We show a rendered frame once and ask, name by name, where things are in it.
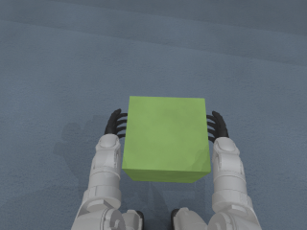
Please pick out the robot right hand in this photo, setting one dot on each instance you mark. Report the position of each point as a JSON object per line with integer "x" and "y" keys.
{"x": 219, "y": 126}

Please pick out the robot left hand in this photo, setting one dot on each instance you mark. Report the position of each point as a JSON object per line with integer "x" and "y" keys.
{"x": 112, "y": 124}

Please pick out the left robot forearm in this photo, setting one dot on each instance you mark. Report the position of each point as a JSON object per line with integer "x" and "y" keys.
{"x": 103, "y": 189}

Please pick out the carton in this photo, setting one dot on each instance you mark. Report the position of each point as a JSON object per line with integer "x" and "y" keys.
{"x": 166, "y": 140}

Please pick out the robot left shin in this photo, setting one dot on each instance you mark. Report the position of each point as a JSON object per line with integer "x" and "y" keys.
{"x": 132, "y": 211}

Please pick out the left robot upper arm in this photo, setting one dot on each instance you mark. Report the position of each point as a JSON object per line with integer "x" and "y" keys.
{"x": 105, "y": 219}

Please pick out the robot shin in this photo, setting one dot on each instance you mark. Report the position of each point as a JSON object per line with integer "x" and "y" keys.
{"x": 183, "y": 209}
{"x": 132, "y": 211}

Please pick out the right robot upper arm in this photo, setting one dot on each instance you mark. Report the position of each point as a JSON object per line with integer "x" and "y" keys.
{"x": 226, "y": 221}

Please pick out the right robot forearm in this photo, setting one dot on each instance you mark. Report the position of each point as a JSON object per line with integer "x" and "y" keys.
{"x": 230, "y": 186}

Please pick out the robot right shin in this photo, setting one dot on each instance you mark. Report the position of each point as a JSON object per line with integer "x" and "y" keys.
{"x": 183, "y": 209}

